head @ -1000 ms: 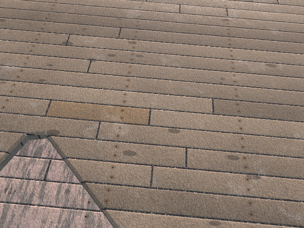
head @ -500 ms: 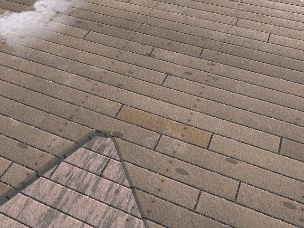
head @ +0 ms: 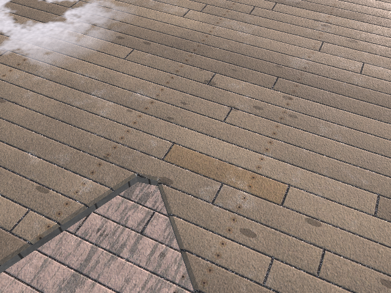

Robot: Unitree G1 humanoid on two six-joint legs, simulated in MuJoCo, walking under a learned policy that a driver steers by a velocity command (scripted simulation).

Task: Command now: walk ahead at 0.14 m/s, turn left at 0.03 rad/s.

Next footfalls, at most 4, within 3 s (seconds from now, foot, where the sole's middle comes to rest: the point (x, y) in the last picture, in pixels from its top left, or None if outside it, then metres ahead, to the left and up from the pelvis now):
0.48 left None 0.10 0.07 -0.78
1.04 right None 0.19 -0.18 -0.74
1.60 left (215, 262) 0.60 -0.01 -0.74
2.10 right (280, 195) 0.88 -0.27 -0.74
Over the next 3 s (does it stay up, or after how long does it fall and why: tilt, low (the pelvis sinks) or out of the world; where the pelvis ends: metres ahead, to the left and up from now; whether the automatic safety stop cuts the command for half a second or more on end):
stays up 1.19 -0.14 0.05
